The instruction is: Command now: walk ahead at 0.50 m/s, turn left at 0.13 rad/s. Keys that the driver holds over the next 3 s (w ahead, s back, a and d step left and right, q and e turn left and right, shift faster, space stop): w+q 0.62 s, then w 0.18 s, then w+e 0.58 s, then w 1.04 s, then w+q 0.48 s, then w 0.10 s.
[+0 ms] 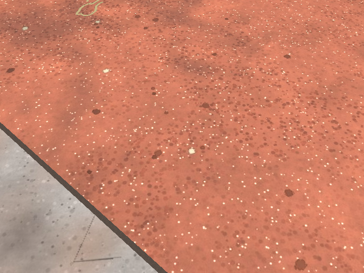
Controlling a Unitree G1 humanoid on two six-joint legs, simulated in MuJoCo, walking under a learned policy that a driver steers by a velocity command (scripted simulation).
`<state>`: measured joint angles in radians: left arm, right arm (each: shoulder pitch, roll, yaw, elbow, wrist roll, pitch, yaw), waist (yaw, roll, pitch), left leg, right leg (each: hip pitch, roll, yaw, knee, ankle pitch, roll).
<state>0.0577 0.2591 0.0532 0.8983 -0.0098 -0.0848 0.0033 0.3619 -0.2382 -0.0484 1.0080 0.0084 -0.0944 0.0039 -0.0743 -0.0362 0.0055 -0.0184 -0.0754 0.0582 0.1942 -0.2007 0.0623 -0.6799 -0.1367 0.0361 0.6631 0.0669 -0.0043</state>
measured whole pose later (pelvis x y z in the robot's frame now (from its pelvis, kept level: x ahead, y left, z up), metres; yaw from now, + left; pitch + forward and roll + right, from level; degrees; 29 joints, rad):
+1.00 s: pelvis +0.53 +0.11 +0.00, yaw +21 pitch +1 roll +1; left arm 0.14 0.28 0.08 0.90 -0.02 -0.07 0.00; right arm 0.30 -0.23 -0.07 0.88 -0.01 -0.09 0.01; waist -0.03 -0.05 0.01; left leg -0.06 -0.08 0.08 0.24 -0.20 0.09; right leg -0.72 -0.14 0.05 0.89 -0.02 0.00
